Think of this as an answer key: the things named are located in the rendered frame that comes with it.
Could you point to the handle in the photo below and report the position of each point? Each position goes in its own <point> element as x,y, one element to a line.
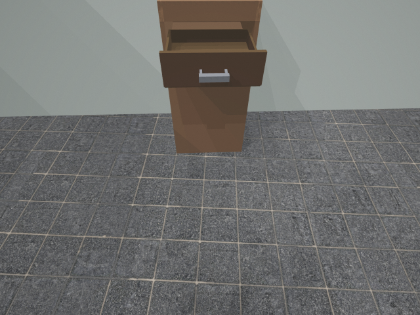
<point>214,77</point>

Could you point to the drawer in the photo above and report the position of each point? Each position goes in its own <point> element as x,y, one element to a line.
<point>211,50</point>

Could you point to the cabinet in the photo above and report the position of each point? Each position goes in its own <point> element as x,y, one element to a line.
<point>209,119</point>

